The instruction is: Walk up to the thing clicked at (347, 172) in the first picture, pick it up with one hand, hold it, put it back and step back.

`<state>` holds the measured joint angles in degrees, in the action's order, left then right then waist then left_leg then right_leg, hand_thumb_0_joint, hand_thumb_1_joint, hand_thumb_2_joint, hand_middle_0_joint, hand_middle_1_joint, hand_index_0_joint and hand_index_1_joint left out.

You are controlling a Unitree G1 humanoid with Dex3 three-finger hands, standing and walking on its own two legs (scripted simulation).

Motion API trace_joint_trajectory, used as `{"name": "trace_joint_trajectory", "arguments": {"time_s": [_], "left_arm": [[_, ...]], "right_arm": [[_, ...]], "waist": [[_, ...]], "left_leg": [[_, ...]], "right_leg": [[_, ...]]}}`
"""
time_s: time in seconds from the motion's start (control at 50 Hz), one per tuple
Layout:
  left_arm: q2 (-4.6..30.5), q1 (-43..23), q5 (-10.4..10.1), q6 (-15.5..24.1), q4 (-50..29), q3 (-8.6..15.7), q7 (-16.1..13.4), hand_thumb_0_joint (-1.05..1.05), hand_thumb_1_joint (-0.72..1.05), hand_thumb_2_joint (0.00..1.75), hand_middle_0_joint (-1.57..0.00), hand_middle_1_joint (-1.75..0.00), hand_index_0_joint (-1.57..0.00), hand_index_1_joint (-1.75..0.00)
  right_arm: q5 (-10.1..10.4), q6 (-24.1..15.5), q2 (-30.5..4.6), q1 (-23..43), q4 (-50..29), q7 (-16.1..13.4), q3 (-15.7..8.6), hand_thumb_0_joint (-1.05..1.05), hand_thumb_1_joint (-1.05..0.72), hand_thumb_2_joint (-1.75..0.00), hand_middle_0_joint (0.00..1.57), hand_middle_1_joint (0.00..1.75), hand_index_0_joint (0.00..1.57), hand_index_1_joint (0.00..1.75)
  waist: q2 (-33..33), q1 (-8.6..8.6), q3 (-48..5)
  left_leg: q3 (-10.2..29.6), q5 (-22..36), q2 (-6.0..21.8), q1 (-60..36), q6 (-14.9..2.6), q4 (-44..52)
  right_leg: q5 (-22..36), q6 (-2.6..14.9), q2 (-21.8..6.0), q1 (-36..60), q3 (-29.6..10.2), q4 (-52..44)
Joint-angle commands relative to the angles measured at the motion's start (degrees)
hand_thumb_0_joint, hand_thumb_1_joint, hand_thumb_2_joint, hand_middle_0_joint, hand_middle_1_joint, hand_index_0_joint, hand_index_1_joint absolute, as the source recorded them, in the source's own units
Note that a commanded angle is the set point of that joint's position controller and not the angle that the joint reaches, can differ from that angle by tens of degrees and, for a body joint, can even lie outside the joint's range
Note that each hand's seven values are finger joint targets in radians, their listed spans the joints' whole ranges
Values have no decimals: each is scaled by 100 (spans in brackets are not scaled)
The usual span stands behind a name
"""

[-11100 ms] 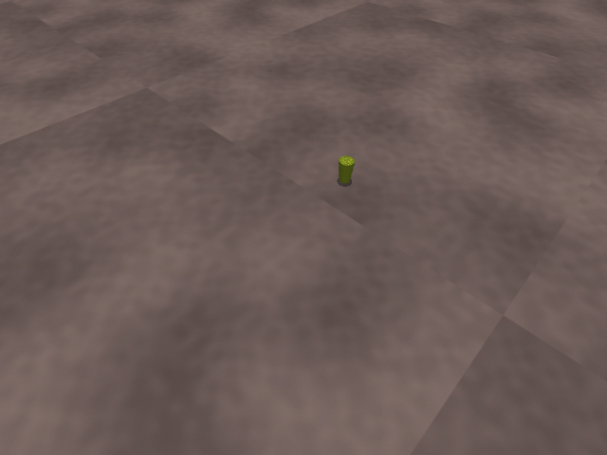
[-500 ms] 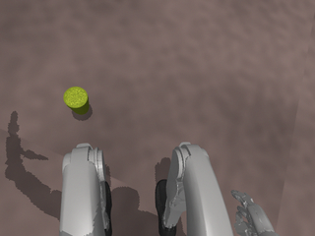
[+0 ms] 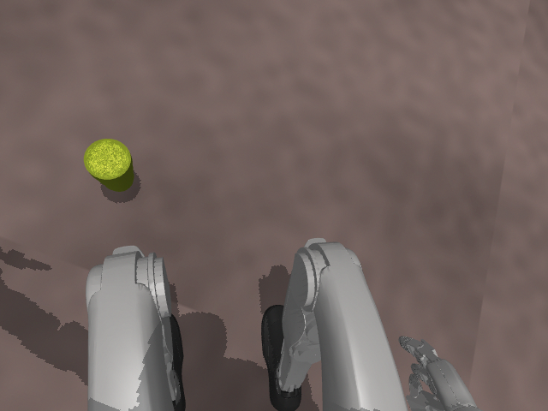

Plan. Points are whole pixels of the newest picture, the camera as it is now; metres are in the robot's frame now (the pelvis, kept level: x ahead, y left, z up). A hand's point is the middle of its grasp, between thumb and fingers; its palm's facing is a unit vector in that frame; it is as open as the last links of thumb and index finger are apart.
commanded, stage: go down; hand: left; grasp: from the side
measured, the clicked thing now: (114, 170) +0.50 +0.25 -0.31
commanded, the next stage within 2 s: approach in 0.30 s
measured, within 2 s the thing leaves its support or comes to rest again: neither
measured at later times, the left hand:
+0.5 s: hand out of the picture +0.42 +0.44 +0.01, palm faces +0.22 -0.97 -0.07, open 17.3 cm
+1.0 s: hand (28, 161) +0.46 +0.34 -0.19, palm faces +0.18 -0.98 +0.02, open 17.6 cm
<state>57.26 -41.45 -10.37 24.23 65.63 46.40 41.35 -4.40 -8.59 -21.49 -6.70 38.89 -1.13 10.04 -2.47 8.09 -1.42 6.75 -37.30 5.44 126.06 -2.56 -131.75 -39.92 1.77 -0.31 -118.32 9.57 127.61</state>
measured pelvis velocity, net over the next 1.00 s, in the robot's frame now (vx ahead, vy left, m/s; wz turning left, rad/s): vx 0.00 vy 0.01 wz -0.11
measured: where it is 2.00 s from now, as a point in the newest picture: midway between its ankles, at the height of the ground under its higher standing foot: (226, 380)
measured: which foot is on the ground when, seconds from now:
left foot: down 0.00-1.00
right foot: down 0.00-1.00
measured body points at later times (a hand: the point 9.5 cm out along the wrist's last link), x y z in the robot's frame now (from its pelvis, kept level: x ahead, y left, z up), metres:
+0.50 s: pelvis +0.00 +0.00 -0.01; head +0.22 +0.10 +0.36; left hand +0.40 +0.49 +0.01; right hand +0.14 -0.27 -0.09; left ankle +0.09 +0.12 -0.33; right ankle +0.10 -0.11 -0.33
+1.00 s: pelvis +0.00 +0.01 -0.06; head +0.26 +0.14 +0.28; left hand +0.44 +0.40 -0.19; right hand +0.13 -0.26 -0.11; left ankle +0.09 +0.12 -0.33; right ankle +0.10 -0.11 -0.33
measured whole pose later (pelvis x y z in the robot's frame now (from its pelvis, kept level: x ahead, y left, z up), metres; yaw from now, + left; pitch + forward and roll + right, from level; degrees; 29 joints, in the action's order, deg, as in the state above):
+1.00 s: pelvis +0.00 +0.01 -0.06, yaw -6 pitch +20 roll -14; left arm 59.0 -43.0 -9.0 45.3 80.3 43.9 30.7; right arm -14.4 -4.0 -21.8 4.1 34.0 1.9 23.5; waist -13.5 14.2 12.9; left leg 14.4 -39.8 6.9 129.1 -2.7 -145.5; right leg -39.1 0.9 2.5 -119.0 15.1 136.4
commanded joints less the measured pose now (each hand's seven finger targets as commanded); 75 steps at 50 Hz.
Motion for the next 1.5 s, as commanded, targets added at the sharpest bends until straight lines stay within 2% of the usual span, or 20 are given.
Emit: {"name": "trace_joint_trajectory", "arguments": {"time_s": [0.0, 0.06, 0.12, 0.16, 0.34, 0.4, 0.52, 0.72, 0.78, 0.88, 0.94, 1.0, 1.08, 1.2, 1.24, 1.28, 1.32, 1.36, 1.42, 1.48], "left_arm": [[2397, -1223, -223, 305, -1061, 287, 36, 0, -51, 8, -6, -7, -4, -8], [2673, -1264, -195, 335, -1174, 427, 21, 0, -49, 7, -6, -6, -4, -7], [2527, -1369, -215, 348, -1063, 275, 59, 0, -49, 9, -6, -7, -4, -8], [2850, -1346, -223, 375, -1099, 495, 41, 0, -50, 8, -6, -7, -4, -8], [2809, -1358, -246, 398, -887, 417, 101, 0, -49, 9, -5, -7, -4, -8], [3040, -1344, -228, 417, -975, 566, 86, 0, -55, 7, -8, -6, -5, -8], [2409, -1156, -345, 474, -66, 299, 13, 0, -61, 4, -8, -7, -5, -9], [2110, -1371, -70, 1410, 318, -191, -497, 0, -61, 7, -7, -9, -5, -11], [2490, -1437, 2, 1820, 179, -21, -714, 0, -61, 9, -7, -11, -5, -12], [2582, -1390, -4, 2432, 172, 119, -1011, 0, -61, 10, -6, -11, -5, -12], [2288, -1301, -18, 2653, 466, -79, -1155, 0, -58, 10, -6, -9, -4, -11], [1661, -1067, -71, 2791, 1025, -486, -1230, 0, -60, 8, -7, -8, -4, -10], [1427, -987, -132, 3062, 1261, -703, -1442, 0, -61, 2, -7, -6, -6, -6], [1761, -1012, -266, 3592, 1078, -280, -2145, 0, -61, 3, -6, -6, -6, -6], [1342, -1139, -295, 3707, 1022, -499, -2330, 0, -59, 4, -6, -6, -5, -6], [910, -1236, -133, 3743, 1068, -1023, -2380, 0, -54, 5, -5, -5, -5, -6], [987, -1121, 95, 3741, 1060, -1281, -2450, 0, -52, 5, -5, -5, -4, -5], [1030, -1076, 211, 3746, 1019, -1376, -2542, 0, -53, 4, -5, -4, -5, -4], [528, -1156, 41, 3755, 1125, -1533, -2657, 0, -52, 3, -4, -4, -4, -3], [439, -1128, -89, 3791, 1249, -1530, -2796, 0, -52, 5, -4, -4, -4, -3]], "right_arm": [[17, -98, -1479, -941, -129, -95, -492, 0, -92, -91, 20, 30, 20, 30], [7, -93, -1523, -847, -217, -100, -472, 0, -92, -91, 20, 30, 20, 30], [-2, -87, -1496, -816, -205, -97, -437, 0, -92, -91, 20, 30, 20, 30], [-8, -86, -1541, -689, -327, -111, -405, 0, -91, -91, 20, 30, 20, 30], [-56, -61, -1585, -692, -351, -110, -313, 0, -91, -91, 20, 30, 20, 30], [-50, -57, -1619, -651, -418, -110, -295, 0, -90, -90, 20, 30, 20, 30], [-110, -58, -1631, -543, -498, -76, -156, 0, -91, -90, 20, 30, 20, 30], [-506, 76, -1706, -262, -486, 75, 174, 0, -90, -90, 20, 30, 20, 30], [-650, 208, -1795, 5, -523, 111, 327, 0, -90, -90, 20, 30, 20, 30], [-909, 398, -1912, 315, -528, 179, 619, 0, -92, -91, 20, 30, 20, 30], [-1047, 485, -1943, 510, -564, 210, 797, 0, -93, -91, 20, 30, 20, 30], [-1157, 537, -1937, 667, -614, 235, 951, 0, -94, -91, 20, 30, 20, 30], [-1263, 595, -2005, 901, -660, 258, 1103, 0, -95, -91, 20, 30, 20, 30], [-1410, 706, -2077, 1175, -824, 342, 1386, 0, -95, -91, 20, 30, 20, 30], [-1464, 723, -2039, 1285, -797, 367, 1422, 0, -95, -91, 20, 30, 20, 30], [-1508, 724, -2011, 1373, -730, 378, 1406, 0, -94, -91, 20, 30, 20, 30], [-1560, 766, -2015, 1381, -698, 371, 1380, 0, -93, -91, 20, 30, 20, 30], [-1576, 802, -2049, 1386, -721, 372, 1357, 0, -93, -91, 20, 30, 20, 30], [-1567, 835, -2133, 1409, -753, 423, 1322, 0, -93, -91, 20, 30, 20, 30], [-1570, 854, -2143, 1397, -821, 468, 1390, 0, -92, -91, 20, 30, 20, 30]], "waist": [[1899, -181, -3691], [2075, -240, -3700], [1896, -86, -3446], [1946, -195, -3470], [1976, -23, -3396], [2148, -126, -3465], [1610, 208, -2801], [1945, 434, -2702], [2313, 382, -2623], [2620, 497, -2677], [2649, 672, -2527], [2240, 880, -2182], [1961, 968, -1932], [1958, 912, -1936], [2127, 994, -1679], [2224, 1173, -1280], [2174, 1227, -1140], [2083, 1275, -1193], [1909, 1395, -1125], [1695, 1387, -1215]], "left_leg": [[75, 943, -111, -3221, 132, 1498], [109, 898, -96, -3283, 153, 1544], [90, 593, -97, -2936, 121, 1492], [72, 515, -92, -2883, 108, 1489], [121, 601, -64, -2903, 119, 1359], [198, 610, -44, -3073, 148, 1428], [275, 420, -25, -2582, 109, 1157], [401, 623, 76, -2833, 211, 677], [522, 627, 131, -3038, 280, 675], [681, 1161, 221, -3416, 342, 424], [750, 1496, 267, -3447, 370, 270], [728, 1193, 262, -2963, 316, 53], [801, 1058, 280, -2690, 294, -132], [928, 959, 301, -2502, 298, -291], [936, 852, 290, -2440, 321, -272], [951, 577, 300, -2361, 336, -217], [944, 387, 296, -2163, 332, -230], [990, 419, 289, -2183, 339, -212], [1237, 235, 307, -2316, 372, -86], [1324, 363, 274, -2348, 361, -123]], "right_leg": [[956, 84, 277, 1251, -76, -1228], [918, 98, 284, 1193, -57, -1171], [719, 78, 302, 1189, -52, -1213], [683, 71, 309, 1250, -48, -1200], [778, 54, 343, 1225, 11, -1154], [776, 71, 342, 1088, 44, -1054], [700, 36, 390, 906, 156, -1005], [868, 20, 465, 893, 317, -633], [826, 30, 469, 824, 393, -455], [1129, 12, 510, 935, 546, -205], [1335, 11, 552, 999, 624, -103], [1324, -19, 613, 1234, 692, -193], [1368, -56, 657, 1332, 781, -166], [1384, -108, 738, 1731, 906, -73], [1359, -101, 743, 1636, 908, -59], [1211, -96, 728, 1358, 941, -85], [1168, -109, 727, 1305, 952, -75], [1246, -133, 723, 1327, 1020, -42], [1121, -143, 716, 1064, 1162, 31], [1240, -171, 742, 1224, 1213, 27]]}}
